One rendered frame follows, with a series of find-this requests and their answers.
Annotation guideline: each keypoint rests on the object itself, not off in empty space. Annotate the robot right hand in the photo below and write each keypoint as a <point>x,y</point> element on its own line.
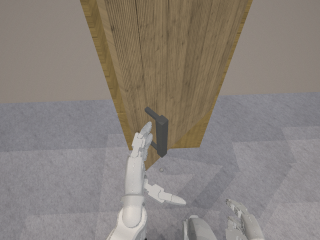
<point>247,228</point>

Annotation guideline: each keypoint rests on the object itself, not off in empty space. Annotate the robot left hand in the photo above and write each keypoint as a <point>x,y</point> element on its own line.
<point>135,171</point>

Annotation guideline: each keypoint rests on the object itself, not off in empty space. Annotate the handle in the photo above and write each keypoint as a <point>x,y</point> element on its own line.
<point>161,124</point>

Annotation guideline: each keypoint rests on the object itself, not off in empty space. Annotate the robot left forearm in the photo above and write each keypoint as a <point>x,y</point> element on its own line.
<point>132,218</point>

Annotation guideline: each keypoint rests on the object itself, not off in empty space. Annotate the right robot shin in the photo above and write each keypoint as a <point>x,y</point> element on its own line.
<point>193,216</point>

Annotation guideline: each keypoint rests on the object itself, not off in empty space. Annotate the cupboard door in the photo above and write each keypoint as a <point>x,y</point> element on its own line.
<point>170,56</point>

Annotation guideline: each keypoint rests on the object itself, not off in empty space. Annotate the robot right thigh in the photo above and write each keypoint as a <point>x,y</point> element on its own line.
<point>196,229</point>

